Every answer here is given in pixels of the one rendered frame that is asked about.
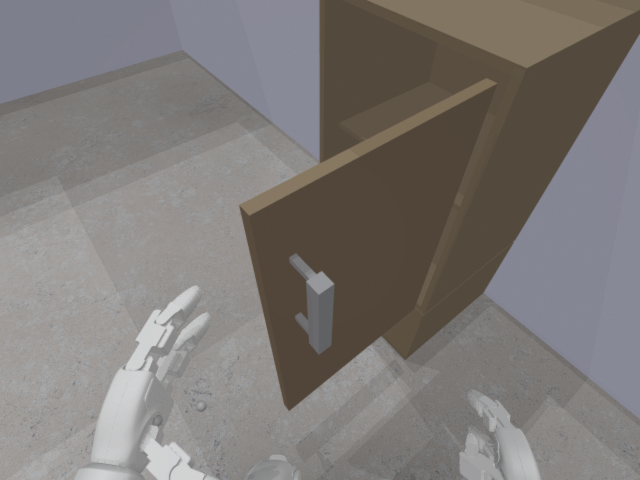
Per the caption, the robot left hand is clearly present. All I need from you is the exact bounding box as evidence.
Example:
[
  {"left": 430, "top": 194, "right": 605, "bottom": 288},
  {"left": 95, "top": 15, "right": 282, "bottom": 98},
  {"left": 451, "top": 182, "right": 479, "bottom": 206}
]
[{"left": 90, "top": 285, "right": 220, "bottom": 480}]

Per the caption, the robot right hand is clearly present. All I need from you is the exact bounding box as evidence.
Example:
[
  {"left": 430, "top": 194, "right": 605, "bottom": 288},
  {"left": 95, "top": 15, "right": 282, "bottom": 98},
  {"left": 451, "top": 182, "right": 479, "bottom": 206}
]
[{"left": 459, "top": 389, "right": 541, "bottom": 480}]

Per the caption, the cupboard door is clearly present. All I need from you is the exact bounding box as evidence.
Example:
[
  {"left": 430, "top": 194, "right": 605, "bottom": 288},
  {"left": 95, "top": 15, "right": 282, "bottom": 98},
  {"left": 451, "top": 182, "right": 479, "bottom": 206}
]
[{"left": 239, "top": 78, "right": 498, "bottom": 411}]

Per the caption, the robot left thigh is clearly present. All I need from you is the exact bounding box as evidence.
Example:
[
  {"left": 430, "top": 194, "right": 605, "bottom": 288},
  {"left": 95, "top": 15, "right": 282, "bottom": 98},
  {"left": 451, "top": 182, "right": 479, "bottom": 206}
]
[{"left": 242, "top": 460, "right": 300, "bottom": 480}]

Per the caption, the handle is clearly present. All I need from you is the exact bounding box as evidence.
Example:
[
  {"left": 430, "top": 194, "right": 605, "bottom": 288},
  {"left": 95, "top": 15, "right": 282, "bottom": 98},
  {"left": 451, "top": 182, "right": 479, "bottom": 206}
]
[{"left": 289, "top": 253, "right": 335, "bottom": 354}]

